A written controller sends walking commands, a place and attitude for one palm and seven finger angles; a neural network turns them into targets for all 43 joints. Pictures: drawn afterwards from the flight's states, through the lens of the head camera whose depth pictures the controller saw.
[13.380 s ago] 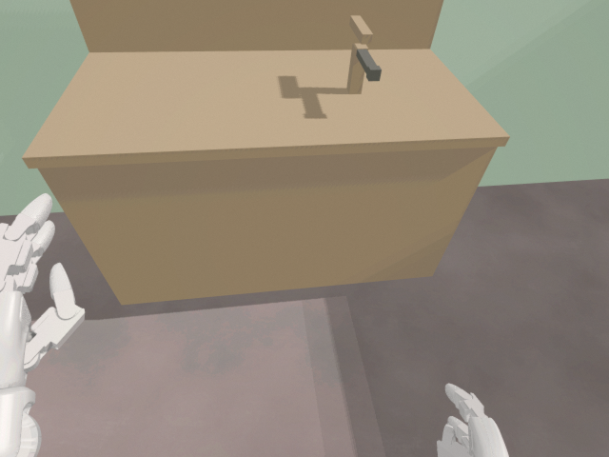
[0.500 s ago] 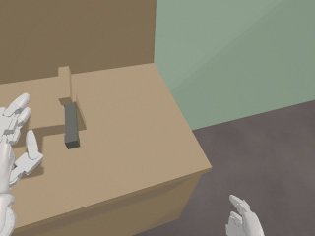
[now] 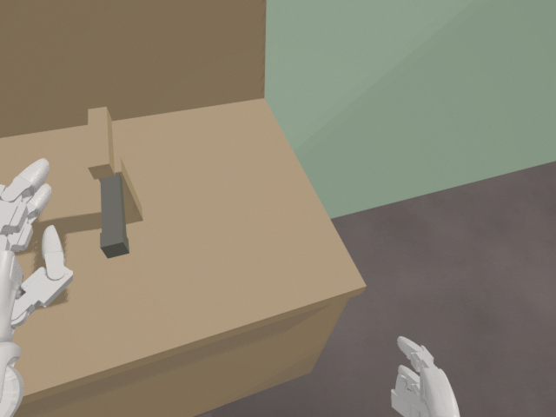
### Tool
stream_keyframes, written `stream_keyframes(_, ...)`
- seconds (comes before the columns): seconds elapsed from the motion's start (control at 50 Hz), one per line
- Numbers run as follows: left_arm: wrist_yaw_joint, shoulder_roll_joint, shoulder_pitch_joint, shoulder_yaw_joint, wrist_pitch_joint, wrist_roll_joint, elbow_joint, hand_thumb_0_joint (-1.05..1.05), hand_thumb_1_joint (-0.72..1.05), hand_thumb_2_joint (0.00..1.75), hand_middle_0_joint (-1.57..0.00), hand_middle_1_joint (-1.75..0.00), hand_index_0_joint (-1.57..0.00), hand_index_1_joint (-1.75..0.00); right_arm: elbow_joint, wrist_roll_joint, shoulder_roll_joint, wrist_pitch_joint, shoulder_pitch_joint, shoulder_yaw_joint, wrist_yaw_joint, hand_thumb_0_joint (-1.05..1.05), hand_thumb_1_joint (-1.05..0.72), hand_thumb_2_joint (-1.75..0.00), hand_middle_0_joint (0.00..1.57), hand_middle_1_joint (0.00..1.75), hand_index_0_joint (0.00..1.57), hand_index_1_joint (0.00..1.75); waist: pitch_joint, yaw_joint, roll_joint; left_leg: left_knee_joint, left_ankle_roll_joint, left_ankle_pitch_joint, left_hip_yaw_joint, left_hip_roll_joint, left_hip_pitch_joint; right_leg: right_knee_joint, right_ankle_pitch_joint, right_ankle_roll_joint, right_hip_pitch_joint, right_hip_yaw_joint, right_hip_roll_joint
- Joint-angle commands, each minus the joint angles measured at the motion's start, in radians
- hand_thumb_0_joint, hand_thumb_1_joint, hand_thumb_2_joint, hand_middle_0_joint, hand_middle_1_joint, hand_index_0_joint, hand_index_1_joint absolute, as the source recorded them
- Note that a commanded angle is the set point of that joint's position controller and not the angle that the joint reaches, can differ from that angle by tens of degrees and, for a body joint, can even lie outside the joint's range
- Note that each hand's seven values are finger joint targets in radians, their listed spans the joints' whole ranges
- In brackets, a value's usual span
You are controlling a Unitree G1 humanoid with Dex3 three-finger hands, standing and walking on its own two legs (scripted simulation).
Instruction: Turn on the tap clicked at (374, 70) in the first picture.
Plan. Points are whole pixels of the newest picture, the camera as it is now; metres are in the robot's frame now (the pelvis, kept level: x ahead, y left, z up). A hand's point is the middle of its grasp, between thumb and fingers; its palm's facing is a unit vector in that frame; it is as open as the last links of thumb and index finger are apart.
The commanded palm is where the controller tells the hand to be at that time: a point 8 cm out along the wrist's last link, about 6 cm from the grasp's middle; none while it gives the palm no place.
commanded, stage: shuffle to correct the standing spot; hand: left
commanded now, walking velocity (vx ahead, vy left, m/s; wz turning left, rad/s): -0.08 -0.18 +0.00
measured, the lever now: (114, 243) +0.31 +0.25 +0.08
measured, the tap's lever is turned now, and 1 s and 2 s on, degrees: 0 0 0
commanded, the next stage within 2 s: come to a stop and stand still in 1.22 s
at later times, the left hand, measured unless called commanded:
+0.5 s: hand (129, 281) +0.22 +0.18 +0.16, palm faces +0.29 -0.86 -0.41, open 7.4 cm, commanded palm +0.16 +0.22 +0.17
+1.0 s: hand (69, 352) +0.15 +0.21 +0.15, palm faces +0.36 -0.84 -0.40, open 7.4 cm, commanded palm +0.09 +0.24 +0.17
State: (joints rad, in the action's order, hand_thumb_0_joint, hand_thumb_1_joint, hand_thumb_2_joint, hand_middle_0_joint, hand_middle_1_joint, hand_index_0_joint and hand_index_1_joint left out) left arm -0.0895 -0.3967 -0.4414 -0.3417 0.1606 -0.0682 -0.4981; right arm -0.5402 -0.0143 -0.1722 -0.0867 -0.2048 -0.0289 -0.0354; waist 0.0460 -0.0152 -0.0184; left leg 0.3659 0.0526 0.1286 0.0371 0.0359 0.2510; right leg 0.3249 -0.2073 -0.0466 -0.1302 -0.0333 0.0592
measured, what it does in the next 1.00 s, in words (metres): steps on the spot: left foot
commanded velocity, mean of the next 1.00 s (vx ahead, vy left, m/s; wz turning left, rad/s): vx -0.15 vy -0.18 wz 0.00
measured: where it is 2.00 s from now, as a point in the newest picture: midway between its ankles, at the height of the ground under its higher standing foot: outside the picture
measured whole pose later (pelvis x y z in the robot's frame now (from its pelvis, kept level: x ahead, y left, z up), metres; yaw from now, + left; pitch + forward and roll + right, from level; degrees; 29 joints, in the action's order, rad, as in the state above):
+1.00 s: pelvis -0.07 -0.04 -0.01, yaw +1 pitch -1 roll +0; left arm -0.09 -0.40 -0.42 -0.37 0.12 -0.05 -0.52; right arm -0.57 0.01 -0.17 -0.10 -0.23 0.01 -0.05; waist 0.08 -0.02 -0.04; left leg 0.48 0.00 0.30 0.06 -0.03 0.17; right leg 0.88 -0.34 0.01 -0.43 0.00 0.05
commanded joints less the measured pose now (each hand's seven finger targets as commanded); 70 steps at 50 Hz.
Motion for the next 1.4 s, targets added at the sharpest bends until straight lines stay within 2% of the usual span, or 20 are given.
stream_keyframes(0.0,-0.022,-0.182,0.006,-0.148,0.057,-0.013,-0.212,0.00,0.90,0.90,-0.20,-0.30,-0.20,-0.30,0.152,-0.011,-0.145,-0.046,0.071,0.072,-0.011,0.00,-0.90,-0.90,0.20,0.30,0.20,0.30,-0.173,0.000,0.108,-0.036,-0.065,-0.037,-0.196,-0.212,-0.136,-0.043,0.045,-0.008,-0.045,0.069,-0.110)
stream_keyframes(0.3,-0.032,-0.182,0.062,-0.139,0.029,-0.025,-0.236,0.00,0.90,0.90,-0.20,-0.30,-0.20,-0.30,0.147,-0.026,-0.150,-0.025,0.080,0.086,-0.015,0.00,-0.90,-0.90,0.20,0.30,0.20,0.30,-0.159,0.004,0.039,0.216,-0.010,-0.065,-0.090,-0.154,-0.073,-0.005,0.355,0.036,-0.117,0.179,-0.212)
stream_keyframes(0.4,-0.026,-0.220,0.009,-0.194,0.066,-0.022,-0.273,0.00,0.90,0.90,-0.20,-0.30,-0.20,-0.30,0.164,-0.012,-0.143,-0.022,0.069,0.084,-0.015,0.00,-0.90,-0.90,0.20,0.30,0.20,0.30,-0.168,-0.004,0.043,0.224,-0.002,-0.227,-0.074,-0.171,-0.071,0.063,0.568,0.108,-0.111,0.133,-0.190)
stream_keyframes(0.48,-0.008,-0.208,-0.020,-0.209,0.112,-0.016,-0.284,0.00,0.90,0.90,-0.20,-0.30,-0.20,-0.30,0.167,0.001,-0.153,-0.028,0.041,0.096,-0.017,0.00,-0.90,-0.90,0.20,0.30,0.20,0.30,-0.209,0.000,0.098,0.187,0.022,-0.301,-0.105,-0.219,-0.091,0.135,0.515,0.148,-0.114,0.104,-0.150)
stream_keyframes(0.54,0.008,-0.208,-0.037,-0.223,0.132,-0.010,-0.284,0.00,0.90,0.90,-0.20,-0.30,-0.20,-0.30,0.166,0.011,-0.158,-0.041,0.046,0.101,-0.017,0.00,-0.90,-0.90,0.20,0.30,0.20,0.30,-0.213,-0.007,0.141,0.170,0.041,-0.237,-0.181,-0.278,-0.002,0.142,0.253,0.111,-0.078,0.110,-0.134)
stream_keyframes(0.66,0.003,-0.198,-0.072,-0.207,0.092,-0.040,-0.267,0.00,0.90,0.90,-0.20,-0.30,-0.20,-0.30,0.163,-0.024,-0.151,-0.064,0.015,0.109,-0.016,0.00,-0.90,-0.90,0.20,0.30,0.20,0.30,-0.143,0.000,-0.098,0.512,-0.050,0.319,-0.004,-0.036,-0.010,-0.135,0.054,0.029,-0.294,0.288,-0.298)
stream_keyframes(0.7,-0.013,-0.225,-0.097,-0.224,0.063,-0.045,-0.256,0.00,0.90,0.90,-0.20,-0.30,-0.20,-0.30,0.150,-0.020,-0.140,-0.071,0.044,0.088,-0.023,0.00,-0.90,-0.90,0.20,0.30,0.20,0.30,-0.139,-0.013,-0.076,0.476,-0.042,0.323,-0.024,-0.064,0.044,-0.113,0.022,0.037,-0.240,0.320,-0.308)
stream_keyframes(0.74,-0.023,-0.196,-0.068,-0.182,0.051,-0.038,-0.255,0.00,0.90,0.90,-0.20,-0.30,-0.20,-0.30,0.147,-0.009,-0.129,-0.065,0.032,0.076,-0.029,0.00,-0.90,-0.90,0.20,0.30,0.20,0.30,-0.149,-0.005,-0.063,0.340,-0.036,0.288,-0.018,-0.070,0.071,-0.067,-0.011,-0.053,-0.138,0.301,-0.295)
stream_keyframes(0.78,-0.038,-0.196,-0.015,-0.167,0.051,-0.029,-0.236,0.00,0.90,0.90,-0.20,-0.30,-0.20,-0.30,0.126,0.002,-0.132,-0.071,0.018,0.075,-0.039,0.00,-0.90,-0.90,0.20,0.30,0.20,0.30,-0.162,0.002,-0.022,0.136,-0.023,0.212,0.013,-0.080,-0.004,-0.031,0.005,-0.028,-0.104,0.259,-0.256)
stream_keyframes(0.84,-0.046,-0.186,0.057,-0.134,0.051,-0.011,-0.277,0.00,0.90,0.90,-0.20,-0.30,-0.20,-0.30,0.130,0.006,-0.163,-0.077,0.021,0.089,-0.051,0.00,-0.90,-0.90,0.20,0.30,0.20,0.30,-0.175,0.001,0.126,-0.072,0.052,-0.104,-0.159,-0.276,-0.228,0.204,0.153,0.092,-0.183,0.134,-0.126)
stream_keyframes(0.9,-0.026,-0.208,0.103,-0.149,0.054,0.015,-0.317,0.00,0.90,0.90,-0.20,-0.30,-0.20,-0.30,0.123,0.037,-0.134,-0.069,0.047,0.093,-0.033,0.00,-0.90,-0.90,0.20,0.30,0.20,0.30,-0.150,0.003,0.306,0.012,0.141,-0.576,-0.318,-0.455,-0.328,0.646,-0.211,0.102,-0.446,0.103,-0.063)
stream_keyframes(0.94,-0.008,-0.162,0.119,-0.112,0.035,0.031,-0.313,0.00,0.90,0.90,-0.20,-0.30,-0.20,-0.30,0.124,0.032,-0.145,-0.060,0.049,0.107,-0.009,0.00,-0.90,-0.90,0.20,0.30,0.20,0.30,-0.070,-0.001,0.186,0.006,0.088,-0.506,-0.223,-0.416,-0.218,0.676,-0.192,0.045,-0.425,0.095,-0.063)
stream_keyframes(1.04,-0.001,-0.143,0.016,-0.140,0.032,0.021,-0.273,0.00,0.90,0.90,-0.20,-0.30,-0.20,-0.30,0.158,-0.013,-0.163,-0.045,0.013,0.120,0.037,0.00,-0.90,-0.90,0.20,0.30,0.20,0.30,-0.085,0.010,0.256,0.102,0.019,-0.322,-0.124,-0.305,-0.084,0.261,-0.080,0.015,-0.180,-0.046,-0.062)
stream_keyframes(1.1,0.006,-0.186,0.033,-0.179,0.037,0.015,-0.227,0.00,0.90,0.90,-0.20,-0.30,-0.20,-0.30,0.157,-0.027,-0.156,-0.036,0.019,0.103,0.036,0.00,-0.90,-0.90,0.20,0.30,0.20,0.30,-0.091,0.025,0.160,0.214,-0.003,0.007,-0.086,-0.253,0.060,0.099,0.065,0.022,-0.014,-0.079,-0.072)
stream_keyframes(1.14,-0.004,-0.203,0.065,-0.194,0.042,0.000,-0.208,0.00,0.90,0.90,-0.20,-0.30,-0.20,-0.30,0.142,-0.029,-0.148,-0.039,0.015,0.105,0.028,0.00,-0.90,-0.90,0.20,0.30,0.20,0.30,-0.086,0.041,0.017,0.283,-0.023,0.285,-0.046,-0.176,0.129,0.094,0.064,-0.008,-0.031,0.003,-0.158)
stream_keyframes(1.2,-0.016,-0.184,0.081,-0.167,0.030,-0.019,-0.224,0.00,0.90,0.90,-0.20,-0.30,-0.20,-0.30,0.122,-0.038,-0.147,-0.042,0.015,0.116,0.017,0.00,-0.90,-0.90,0.20,0.30,0.20,0.30,-0.089,0.043,-0.127,0.335,-0.044,0.350,-0.001,-0.074,0.032,0.021,-0.153,-0.061,-0.203,0.131,-0.225)
stream_keyframes(1.24,-0.017,-0.188,0.058,-0.161,0.030,-0.021,-0.278,0.00,0.90,0.90,-0.20,-0.30,-0.20,-0.30,0.116,-0.026,-0.136,-0.041,0.027,0.104,0.002,0.00,-0.90,-0.90,0.20,0.30,0.20,0.30,-0.091,0.049,-0.017,0.207,-0.035,0.303,0.010,-0.089,-0.040,0.076,-0.248,-0.047,-0.259,0.065,-0.207)
stream_keyframes(1.3,-0.025,-0.202,0.098,-0.167,0.055,-0.002,-0.379,0.00,0.90,0.90,-0.20,-0.30,-0.20,-0.30,0.137,-0.010,-0.156,-0.040,0.087,0.095,0.005,0.00,-0.90,-0.90,0.20,0.30,0.20,0.30,-0.049,0.035,0.439,-0.079,0.037,0.357,-0.268,-0.273,0.084,0.383,-0.224,0.056,-0.197,-0.069,-0.045)
stream_keyframes(1.32,-0.027,-0.178,0.101,-0.146,0.067,0.016,-0.379,0.00,0.90,0.90,-0.20,-0.30,-0.20,-0.30,0.137,-0.006,-0.139,-0.043,0.085,0.094,0.010,0.00,-0.90,-0.90,0.20,0.30,0.20,0.30,-0.024,0.025,0.436,-0.069,0.056,0.296,-0.265,-0.292,0.148,0.352,-0.196,0.049,-0.134,-0.050,-0.055)
stream_keyframes(1.38,-0.047,-0.213,0.015,-0.200,0.064,0.028,-0.298,0.00,0.90,0.90,-0.20,-0.30,-0.20,-0.30,0.112,-0.019,-0.140,-0.051,0.002,0.113,0.026,0.00,-0.90,-0.90,0.20,0.30,0.20,0.30,-0.174,0.015,0.028,0.393,-0.019,0.122,-0.016,-0.089,0.093,0.058,0.124,-0.007,0.077,0.084,-0.172)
